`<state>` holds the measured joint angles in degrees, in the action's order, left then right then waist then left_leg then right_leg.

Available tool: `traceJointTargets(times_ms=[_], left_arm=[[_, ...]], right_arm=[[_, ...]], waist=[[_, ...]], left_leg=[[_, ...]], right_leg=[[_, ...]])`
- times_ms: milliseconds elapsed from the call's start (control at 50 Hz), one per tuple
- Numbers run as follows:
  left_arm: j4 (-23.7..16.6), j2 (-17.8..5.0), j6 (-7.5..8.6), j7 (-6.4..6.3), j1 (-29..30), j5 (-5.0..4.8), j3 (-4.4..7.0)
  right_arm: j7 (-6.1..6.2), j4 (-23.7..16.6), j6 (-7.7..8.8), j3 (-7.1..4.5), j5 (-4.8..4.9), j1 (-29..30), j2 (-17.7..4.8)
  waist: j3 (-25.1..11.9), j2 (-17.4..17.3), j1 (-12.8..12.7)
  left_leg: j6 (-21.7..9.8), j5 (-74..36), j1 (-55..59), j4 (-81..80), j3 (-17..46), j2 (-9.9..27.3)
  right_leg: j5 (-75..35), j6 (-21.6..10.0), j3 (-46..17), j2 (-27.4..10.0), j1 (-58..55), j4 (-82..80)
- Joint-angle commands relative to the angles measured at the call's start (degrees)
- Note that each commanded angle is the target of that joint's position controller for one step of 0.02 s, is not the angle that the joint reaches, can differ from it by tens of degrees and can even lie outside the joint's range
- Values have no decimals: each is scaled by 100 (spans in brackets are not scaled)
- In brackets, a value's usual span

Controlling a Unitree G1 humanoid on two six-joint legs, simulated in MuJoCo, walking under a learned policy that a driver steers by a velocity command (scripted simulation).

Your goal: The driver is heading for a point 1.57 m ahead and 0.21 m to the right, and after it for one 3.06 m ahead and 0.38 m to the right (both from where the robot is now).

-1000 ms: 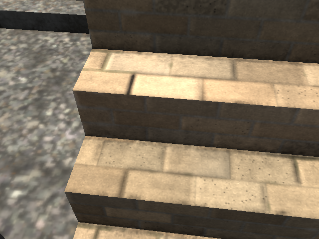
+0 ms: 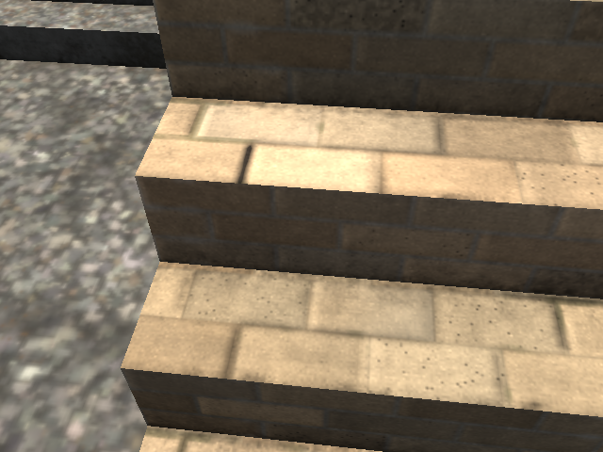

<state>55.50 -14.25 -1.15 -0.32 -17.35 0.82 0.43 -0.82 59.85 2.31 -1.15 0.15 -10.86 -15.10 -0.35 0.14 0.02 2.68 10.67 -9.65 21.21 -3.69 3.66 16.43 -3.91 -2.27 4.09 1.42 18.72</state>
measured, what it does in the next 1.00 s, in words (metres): stands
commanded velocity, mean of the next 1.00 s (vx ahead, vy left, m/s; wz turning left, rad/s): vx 0.16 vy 0.00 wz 0.00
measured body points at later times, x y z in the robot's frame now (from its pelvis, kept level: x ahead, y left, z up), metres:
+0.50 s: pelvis -0.01 +0.00 +0.00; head -0.01 -0.01 +0.45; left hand -0.01 +0.25 -0.14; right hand +0.05 -0.26 -0.14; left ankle +0.00 +0.15 -0.74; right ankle -0.07 -0.08 -0.74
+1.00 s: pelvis +0.01 +0.00 +0.00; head +0.00 +0.00 +0.45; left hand +0.08 +0.25 -0.13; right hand +0.12 -0.25 -0.13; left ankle +0.00 +0.15 -0.74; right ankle -0.07 -0.08 -0.74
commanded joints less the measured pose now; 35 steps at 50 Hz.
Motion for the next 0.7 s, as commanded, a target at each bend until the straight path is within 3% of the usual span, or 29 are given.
traceJointTargets(times_ms=[20,180,200,280,320,480,500,520,540,560,600,700], left_arm=[[-212,-545,-11,-39,-342,3,156],[-271,-481,-4,-70,-511,1,246],[-237,-505,-6,-112,-574,-35,266],[-249,-437,-3,-163,-625,-20,293],[-253,-452,27,-150,-634,-8,315],[-269,-375,46,-131,-722,-27,372],[-275,-317,42,-138,-733,-12,356],[-291,77,239,-94,-662,25,125],[-268,75,333,-77,-641,5,80],[-282,1,381,-68,-561,1,45],[-374,-54,393,-69,-385,20,-18],[-424,-167,456,-82,-316,-25,-114]], right_arm=[[-13,-139,81,-137,-14,28,-588],[0,-63,98,-175,-6,72,-542],[-3,-94,89,-213,-34,69,-612],[-5,-93,86,-231,-17,80,-524],[8,-127,115,-212,-26,99,-431],[36,-115,120,-237,-8,13,-460],[45,-87,108,-221,-13,-40,-407],[170,-75,-129,-43,-128,-75,-132],[234,-127,-243,-2,-160,-130,-65],[260,-191,-294,24,-167,-121,-135],[242,-252,-287,33,-164,-48,-315],[233,-375,-140,110,-102,-14,-296]], waist=[[229,14,-8],[257,43,9],[254,49,12],[247,13,16],[204,-75,73],[214,24,58],[113,50,63],[365,-3,47],[325,168,99],[359,220,125],[385,233,98],[218,26,49]], left_leg=[[-145,-835,132,-196,390,384],[-103,-587,50,-238,403,417],[-52,-490,19,-263,395,415],[-21,-446,-26,-282,402,417],[-38,-406,45,-271,431,380],[-52,-422,-37,-259,457,398],[-49,-307,19,-325,453,395],[-86,-333,163,-166,304,333],[-122,-221,256,-149,305,320],[-152,-162,261,-165,294,314],[-199,-245,123,-175,300,352],[-203,-542,57,-176,334,343]], right_leg=[[-2052,154,-589,-793,513,-268],[-1983,175,-644,-806,546,-368],[-1944,195,-615,-783,524,-388],[-2017,203,-629,-791,507,-413],[-2116,202,-689,-837,575,-437],[-2221,202,-644,-811,524,-422],[-1917,182,-620,-779,481,-462],[-1786,99,-471,-881,748,-524],[-1534,95,-505,-851,893,-592],[-1230,86,-527,-830,961,-657],[-954,87,-504,-773,928,-672],[-1806,36,-469,-832,528,-499]])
